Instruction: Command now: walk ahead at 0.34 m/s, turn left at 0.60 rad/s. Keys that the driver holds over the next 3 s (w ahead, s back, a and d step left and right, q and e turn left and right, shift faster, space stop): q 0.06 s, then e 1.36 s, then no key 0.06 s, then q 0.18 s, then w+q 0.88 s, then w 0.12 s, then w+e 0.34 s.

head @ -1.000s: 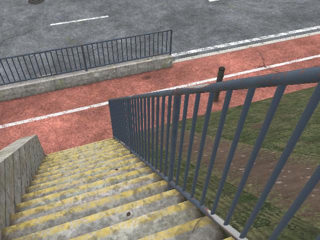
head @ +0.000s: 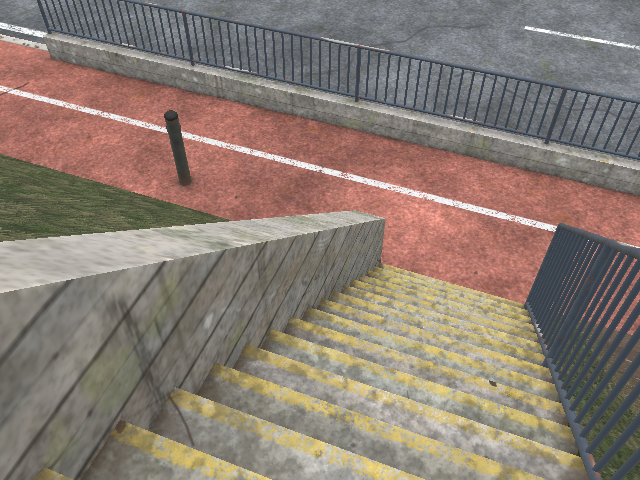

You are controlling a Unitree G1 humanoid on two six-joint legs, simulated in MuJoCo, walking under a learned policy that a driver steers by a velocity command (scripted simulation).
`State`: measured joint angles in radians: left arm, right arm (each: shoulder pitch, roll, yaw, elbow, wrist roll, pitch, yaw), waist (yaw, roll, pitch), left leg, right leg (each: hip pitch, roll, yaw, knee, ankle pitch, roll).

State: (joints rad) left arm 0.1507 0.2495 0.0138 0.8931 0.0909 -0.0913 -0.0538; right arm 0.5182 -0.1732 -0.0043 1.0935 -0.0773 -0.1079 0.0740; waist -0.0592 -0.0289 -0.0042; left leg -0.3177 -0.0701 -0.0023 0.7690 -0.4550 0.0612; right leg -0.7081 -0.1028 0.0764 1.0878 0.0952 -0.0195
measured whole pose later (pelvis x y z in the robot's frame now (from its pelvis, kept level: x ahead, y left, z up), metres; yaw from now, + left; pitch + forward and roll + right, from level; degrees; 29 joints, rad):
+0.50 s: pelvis +0.12 -0.09 -0.20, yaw -3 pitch +2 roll +2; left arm 0.52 0.21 -0.02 0.98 0.07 -0.12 -0.02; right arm 0.28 -0.17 0.06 0.76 -0.03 -0.04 0.04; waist 0.07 -0.02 -0.03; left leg -1.02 0.12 -0.02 1.67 -0.07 -0.14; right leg -0.42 0.09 0.04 0.70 -0.31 -0.09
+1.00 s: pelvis +0.16 -0.02 -0.17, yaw -20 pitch +7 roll -3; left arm 0.34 0.25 0.02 0.73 0.07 -0.02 0.01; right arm 0.37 -0.24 -0.06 0.77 -0.07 -0.05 0.02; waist -0.04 0.02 -0.10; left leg -0.39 0.04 0.08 0.42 -0.14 0.06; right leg -1.00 0.19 0.14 1.52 -0.28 0.04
